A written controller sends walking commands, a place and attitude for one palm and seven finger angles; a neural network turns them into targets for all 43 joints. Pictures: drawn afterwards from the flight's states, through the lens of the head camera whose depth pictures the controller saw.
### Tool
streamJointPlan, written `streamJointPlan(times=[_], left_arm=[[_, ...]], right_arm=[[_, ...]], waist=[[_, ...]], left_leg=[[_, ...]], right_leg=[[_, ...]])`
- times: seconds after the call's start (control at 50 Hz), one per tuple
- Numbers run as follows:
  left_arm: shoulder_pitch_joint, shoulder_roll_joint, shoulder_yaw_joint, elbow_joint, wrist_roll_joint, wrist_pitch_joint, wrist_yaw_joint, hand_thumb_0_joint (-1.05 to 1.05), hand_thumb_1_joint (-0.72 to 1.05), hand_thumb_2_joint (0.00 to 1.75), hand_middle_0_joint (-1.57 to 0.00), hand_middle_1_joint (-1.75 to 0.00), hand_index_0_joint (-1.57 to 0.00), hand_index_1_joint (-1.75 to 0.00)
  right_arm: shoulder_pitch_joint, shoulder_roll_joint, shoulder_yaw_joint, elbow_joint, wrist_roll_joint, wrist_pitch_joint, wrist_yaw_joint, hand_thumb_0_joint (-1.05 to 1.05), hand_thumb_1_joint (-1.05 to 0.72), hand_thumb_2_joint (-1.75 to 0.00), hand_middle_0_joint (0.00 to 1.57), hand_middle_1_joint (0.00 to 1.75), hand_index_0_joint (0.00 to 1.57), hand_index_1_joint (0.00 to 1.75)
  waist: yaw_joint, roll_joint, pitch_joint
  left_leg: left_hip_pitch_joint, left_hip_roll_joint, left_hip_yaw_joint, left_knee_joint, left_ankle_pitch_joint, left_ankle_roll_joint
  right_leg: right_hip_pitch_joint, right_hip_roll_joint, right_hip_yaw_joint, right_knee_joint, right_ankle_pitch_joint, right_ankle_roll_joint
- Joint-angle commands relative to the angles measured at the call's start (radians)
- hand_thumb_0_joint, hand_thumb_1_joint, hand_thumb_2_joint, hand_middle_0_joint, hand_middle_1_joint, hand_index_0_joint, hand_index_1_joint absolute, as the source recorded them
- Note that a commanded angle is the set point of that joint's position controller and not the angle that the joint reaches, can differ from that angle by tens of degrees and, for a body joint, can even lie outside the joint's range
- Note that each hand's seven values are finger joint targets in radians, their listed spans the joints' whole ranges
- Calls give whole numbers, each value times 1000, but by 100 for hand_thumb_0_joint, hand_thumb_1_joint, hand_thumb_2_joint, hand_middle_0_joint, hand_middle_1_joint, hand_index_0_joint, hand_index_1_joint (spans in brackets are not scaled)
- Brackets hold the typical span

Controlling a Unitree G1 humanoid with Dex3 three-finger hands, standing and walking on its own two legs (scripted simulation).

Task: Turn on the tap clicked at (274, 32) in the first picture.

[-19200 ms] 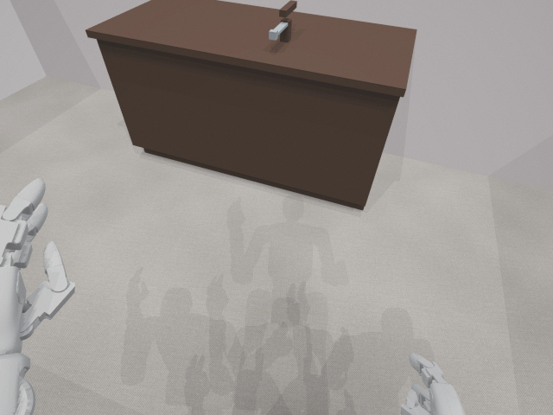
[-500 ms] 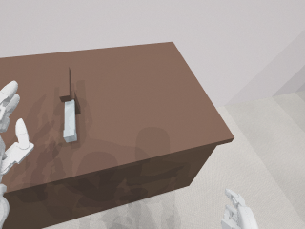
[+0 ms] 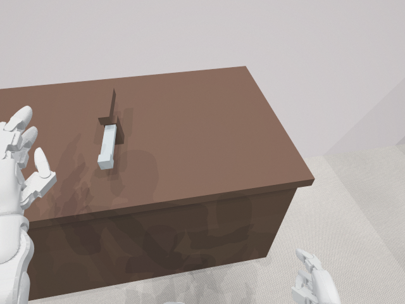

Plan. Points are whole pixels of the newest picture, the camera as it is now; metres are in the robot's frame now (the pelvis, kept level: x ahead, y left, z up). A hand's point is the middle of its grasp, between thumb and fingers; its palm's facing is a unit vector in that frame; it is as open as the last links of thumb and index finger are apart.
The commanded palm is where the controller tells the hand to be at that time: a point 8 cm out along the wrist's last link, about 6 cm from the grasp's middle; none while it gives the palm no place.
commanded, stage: turn the palm inward beside the body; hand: left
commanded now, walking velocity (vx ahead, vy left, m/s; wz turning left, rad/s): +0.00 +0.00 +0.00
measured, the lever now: (105, 161) +0.39 +0.30 +0.04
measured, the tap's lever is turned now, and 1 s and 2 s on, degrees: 0 0 0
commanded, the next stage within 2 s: reach beside the lever's end, fingers flat in 1.70 s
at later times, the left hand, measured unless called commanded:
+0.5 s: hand (89, 178) +0.26 +0.23 +0.16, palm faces +0.40 -0.88 -0.28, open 7.4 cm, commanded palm +0.21 +0.28 +0.17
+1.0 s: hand (79, 202) +0.22 +0.23 +0.14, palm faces +0.43 -0.89 -0.17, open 7.4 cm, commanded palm +0.17 +0.27 +0.15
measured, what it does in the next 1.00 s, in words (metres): stands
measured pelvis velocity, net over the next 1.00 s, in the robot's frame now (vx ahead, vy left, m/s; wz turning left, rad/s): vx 0.03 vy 0.00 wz -0.03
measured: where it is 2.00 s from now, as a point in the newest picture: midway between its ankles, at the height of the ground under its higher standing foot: outside the picture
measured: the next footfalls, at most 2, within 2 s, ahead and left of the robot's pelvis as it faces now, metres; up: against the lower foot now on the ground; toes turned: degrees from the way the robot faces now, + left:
none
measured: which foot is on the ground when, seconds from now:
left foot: down 0.00-1.00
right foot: down 0.00-1.00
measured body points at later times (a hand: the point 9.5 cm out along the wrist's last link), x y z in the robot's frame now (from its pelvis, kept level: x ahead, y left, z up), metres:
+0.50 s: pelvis +0.05 -0.02 +0.00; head +0.05 -0.05 +0.45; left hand +0.23 +0.28 +0.17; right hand +0.21 -0.27 -0.09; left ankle +0.08 +0.12 -0.72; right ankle +0.02 -0.07 -0.72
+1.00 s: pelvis +0.03 +0.00 +0.00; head +0.01 -0.02 +0.45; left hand +0.19 +0.28 +0.15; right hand +0.23 -0.20 -0.06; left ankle +0.08 +0.12 -0.72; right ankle +0.02 -0.07 -0.72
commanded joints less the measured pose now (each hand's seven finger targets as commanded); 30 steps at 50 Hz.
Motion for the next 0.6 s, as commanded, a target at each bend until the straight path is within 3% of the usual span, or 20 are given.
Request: streamJointPlan(times=[0.0, 0.02, 0.06, 0.08, 0.1, 0.18, 0.24, 0.26, 0.28, 0.32, 0.36, 0.38, 0.42, 0.48, 0.5, 0.56, 0.58], left_arm=[[-194, 244, 42, -211, -18, -6, -26, 0, 90, 90, -20, -30, -20, -30], [-172, 264, 79, -205, -32, -15, -23, 0, 90, 90, -20, -30, -20, -30], [-124, 278, 133, -208, -62, -42, -16, 0, 90, 90, -20, -30, -20, -30], [-88, 316, 190, -194, -73, -50, -10, 0, 90, 90, -20, -30, -20, -30], [-67, 276, 173, -211, -89, -61, -10, 0, 90, 90, -20, -30, -20, -30], [42, 268, 200, -212, -109, -55, 3, 0, 90, 90, -20, -30, -20, -30], [83, 229, 167, -255, -123, -42, -2, 0, 90, 90, -20, -30, -20, -30], [100, 224, 167, -264, -125, -41, -7, 0, 90, 90, -20, -30, -20, -30], [95, 233, 174, -288, -118, -49, -8, 0, 90, 90, -20, -30, -20, -30], [121, 195, 147, -331, -124, -74, -19, 0, 90, 90, -20, -30, -20, -30], [160, 186, 148, -345, -137, -97, -29, 0, 90, 90, -20, -30, -20, -30], [173, 190, 154, -342, -131, -100, -27, 0, 90, 90, -20, -30, -20, -30], [206, 154, 134, -346, -139, -112, -28, 0, 90, 90, -20, -30, -20, -30], [244, 153, 142, -350, -145, -100, -20, 0, 90, 90, -20, -30, -20, -30], [246, 122, 113, -357, -143, -97, -15, 0, 90, 90, -20, -30, -20, -30], [258, 100, 84, -377, -147, -83, -4, 0, 90, 90, -20, -30, -20, -30], [258, 101, 83, -378, -140, -75, 2, 0, 90, 90, -20, -30, -20, -30]], right_arm=[[-151, -109, -48, -184, 12, -73, -30, 0, -90, -90, 20, 30, 20, 30], [-148, -108, -52, -181, 12, -75, -30, 0, -90, -90, 20, 30, 20, 30], [-151, -106, -61, -175, 9, -79, -26, 0, -90, -90, 20, 30, 20, 30], [-144, -108, -65, -170, 13, -80, -23, 0, -90, -90, 20, 30, 20, 30], [-146, -102, -68, -175, 14, -82, -19, 0, -90, -90, 20, 30, 20, 30], [-128, -108, -74, -174, 15, -96, -21, 0, -90, -90, 20, 30, 20, 30], [-101, -119, -78, -182, 11, -110, -28, 0, -90, -90, 20, 30, 20, 30], [-88, -123, -80, -177, 10, -115, -30, 0, -90, -90, 20, 30, 20, 30], [-81, -123, -81, -172, 16, -123, -29, 0, -90, -90, 20, 30, 20, 30], [-45, -125, -83, -173, 13, -145, -29, 0, -90, -90, 20, 30, 20, 30], [-21, -133, -87, -165, 10, -164, -31, 0, -90, -90, 20, 30, 20, 30], [-21, -128, -84, -158, 13, -171, -29, 0, -90, -90, 20, 30, 20, 30], [-5, -130, -89, -158, 10, -182, -28, 0, -90, -90, 20, 30, 20, 30], [-14, -127, -88, -159, 14, -188, -27, 0, -90, -90, 20, 30, 20, 30], [-6, -125, -86, -163, 14, -186, -26, 0, -90, -90, 20, 30, 20, 30], [-16, -126, -84, -177, 15, -186, -25, 0, -90, -90, 20, 30, 20, 30], [-30, -123, -80, -177, 18, -186, -25, 0, -90, -90, 20, 30, 20, 30]], waist=[[-38, 4, -91], [-28, -40, -88], [-7, -47, -80], [7, -55, -74], [6, -43, -94], [6, -12, -79], [-12, -67, -111], [-15, -87, -131], [-12, -59, -154], [-22, -42, -189], [-24, -58, -231], [-20, -27, -219], [-22, -52, -231], [-7, -7, -223], [-12, -23, -220], [-9, -33, -205], [-5, -11, -188]], left_leg=[[70, -7, -4, -63, -154, 12], [48, -1, -3, -41, -141, 7], [4, 11, -10, 2, -116, -5], [-14, 15, -13, 11, -105, -10], [-25, 14, -14, 18, -94, -8], [-42, 21, -20, 43, -66, -9], [-46, 20, -24, 49, -23, -2], [-41, 19, -24, 49, 3, 2], [-13, 14, -16, 43, 44, 9], [39, 10, -6, 22, 116, 23], [63, 7, -2, 15, 172, 29], [83, 2, 6, 9, 202, 32], [101, 1, 9, -1, 238, 35], [117, -3, 14, -9, 261, 35], [117, -1, 13, -18, 274, 35], [128, 3, 6, -33, 268, 36], [135, 2, 5, -38, 265, 36]], right_leg=[[-95, -71, 219, -286, -283, 47], [-86, -81, 247, -304, -321, 50], [-62, -109, 302, -321, -343, 55], [-48, -115, 316, -317, -323, 58], [-30, -123, 320, -308, -293, 63], [-21, -153, 357, -295, -151, 78], [16, -169, 357, -252, 79, 96], [33, -167, 346, -230, 182, 102], [39, -151, 316, -210, 267, 100], [35, -116, 240, -167, 392, 95], [59, -110, 213, -137, 526, 102], [52, -96, 186, -130, 551, 95], [56, -86, 151, -116, 594, 92], [55, -78, 134, -118, 585, 81], [50, -69, 113, -113, 563, 76], [26, -56, 98, -126, 479, 67], [17, -51, 95, -130, 455, 62]])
